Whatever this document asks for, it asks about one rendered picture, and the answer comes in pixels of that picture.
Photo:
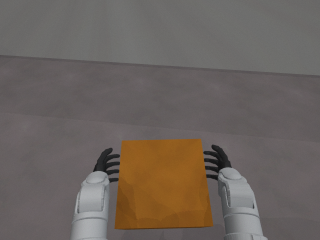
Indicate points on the carton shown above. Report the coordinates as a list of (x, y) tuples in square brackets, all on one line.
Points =
[(162, 184)]

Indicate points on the right robot forearm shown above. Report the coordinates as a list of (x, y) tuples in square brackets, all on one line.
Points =
[(239, 207)]

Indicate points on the robot left hand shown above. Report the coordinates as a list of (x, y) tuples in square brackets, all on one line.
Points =
[(102, 164)]

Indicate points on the left robot forearm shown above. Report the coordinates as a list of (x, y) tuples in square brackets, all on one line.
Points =
[(91, 208)]

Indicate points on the robot right hand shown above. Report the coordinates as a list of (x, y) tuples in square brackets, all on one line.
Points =
[(222, 161)]

